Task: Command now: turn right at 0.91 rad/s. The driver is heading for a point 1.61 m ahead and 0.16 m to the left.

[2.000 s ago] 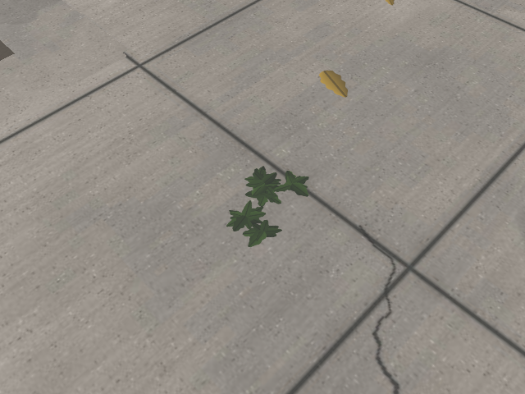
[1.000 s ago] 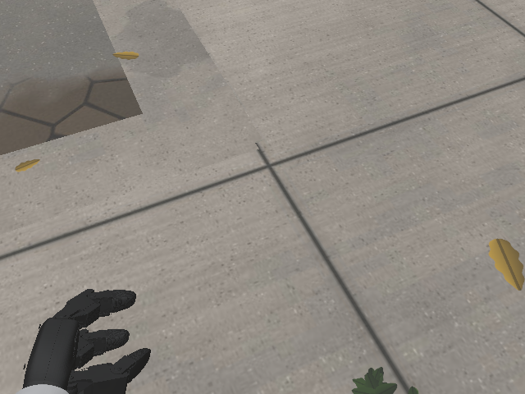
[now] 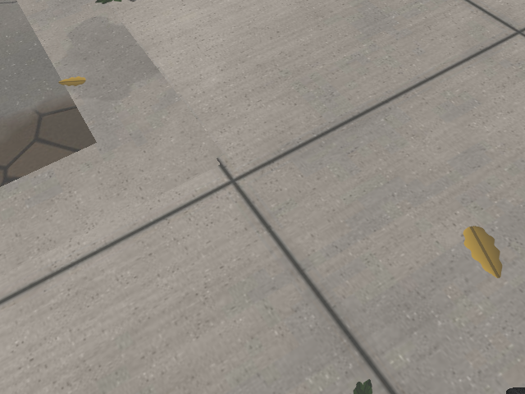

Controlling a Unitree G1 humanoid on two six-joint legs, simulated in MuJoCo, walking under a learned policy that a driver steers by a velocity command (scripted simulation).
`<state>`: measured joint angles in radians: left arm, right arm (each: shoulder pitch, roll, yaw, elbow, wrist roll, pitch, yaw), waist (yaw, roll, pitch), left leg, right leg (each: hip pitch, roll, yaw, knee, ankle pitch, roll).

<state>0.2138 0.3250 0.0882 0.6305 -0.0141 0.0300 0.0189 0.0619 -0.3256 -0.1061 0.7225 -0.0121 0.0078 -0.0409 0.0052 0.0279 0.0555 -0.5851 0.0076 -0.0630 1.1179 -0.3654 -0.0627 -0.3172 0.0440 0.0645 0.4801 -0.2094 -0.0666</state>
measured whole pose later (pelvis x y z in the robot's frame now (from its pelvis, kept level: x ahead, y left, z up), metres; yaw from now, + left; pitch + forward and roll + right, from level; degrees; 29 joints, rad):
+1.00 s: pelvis +0.08 +0.05 -0.01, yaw +7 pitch +3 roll -1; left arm 0.24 0.31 0.09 0.69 -0.02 -0.03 0.00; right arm 0.14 -0.31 -0.07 0.59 0.04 0.05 0.05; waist 0.05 0.00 0.03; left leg -0.48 0.09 0.05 0.82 -0.38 -0.02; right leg -0.05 -0.07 -0.19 0.36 -0.35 0.03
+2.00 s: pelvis +0.82 +0.42 -0.04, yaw +1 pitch +1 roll +2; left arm 0.46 0.32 0.08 0.76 -0.04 -0.04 0.01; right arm 0.01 -0.28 -0.01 0.54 0.02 -0.15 0.00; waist 0.10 -0.03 0.03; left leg -0.52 -0.01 -0.10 0.63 -0.14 -0.08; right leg -0.08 0.08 0.31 0.88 -0.55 -0.05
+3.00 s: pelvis +1.60 +0.23 -0.02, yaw -51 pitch +0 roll +2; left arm 0.27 0.31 0.05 0.72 -0.02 0.00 0.02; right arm 0.12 -0.27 -0.03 0.64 -0.03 -0.10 0.03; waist 0.02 -0.01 0.12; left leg -0.42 -0.03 -0.01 0.54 -0.12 -0.01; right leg -0.40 0.06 0.14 1.35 -0.52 0.04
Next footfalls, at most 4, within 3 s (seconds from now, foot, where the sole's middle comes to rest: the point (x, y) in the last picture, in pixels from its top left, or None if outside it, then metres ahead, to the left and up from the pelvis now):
0.32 left None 0.15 0.12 -0.78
0.62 right None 0.03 -0.10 -0.78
1.10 left None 0.14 0.20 -0.78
1.54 right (203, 306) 0.66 0.25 -0.78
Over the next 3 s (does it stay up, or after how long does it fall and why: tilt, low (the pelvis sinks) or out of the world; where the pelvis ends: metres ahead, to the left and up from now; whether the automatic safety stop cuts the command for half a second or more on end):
stays up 1.60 0.23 -0.02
